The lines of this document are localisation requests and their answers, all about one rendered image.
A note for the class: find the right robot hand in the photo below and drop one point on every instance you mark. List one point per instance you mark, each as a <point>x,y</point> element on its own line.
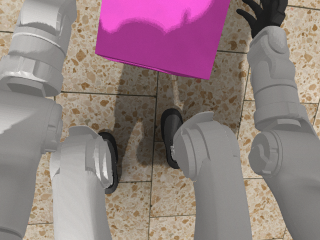
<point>272,14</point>

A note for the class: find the left robot thigh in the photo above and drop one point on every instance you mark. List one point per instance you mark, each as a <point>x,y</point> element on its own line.
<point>78,190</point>

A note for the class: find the robot left foot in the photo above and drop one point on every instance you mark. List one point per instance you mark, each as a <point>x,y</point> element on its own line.
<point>111,142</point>

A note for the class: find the right robot upper arm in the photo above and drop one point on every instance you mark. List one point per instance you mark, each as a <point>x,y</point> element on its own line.
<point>289,163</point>

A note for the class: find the carton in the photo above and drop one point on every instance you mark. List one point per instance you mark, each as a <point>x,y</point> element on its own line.
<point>177,37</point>

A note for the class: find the robot right forearm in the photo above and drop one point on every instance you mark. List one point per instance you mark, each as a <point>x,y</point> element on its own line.
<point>272,78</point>

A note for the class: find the robot left forearm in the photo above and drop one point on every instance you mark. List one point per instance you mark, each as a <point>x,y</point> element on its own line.
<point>39,46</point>

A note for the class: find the left robot upper arm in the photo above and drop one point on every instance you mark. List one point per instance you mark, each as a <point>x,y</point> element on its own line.
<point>30,126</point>

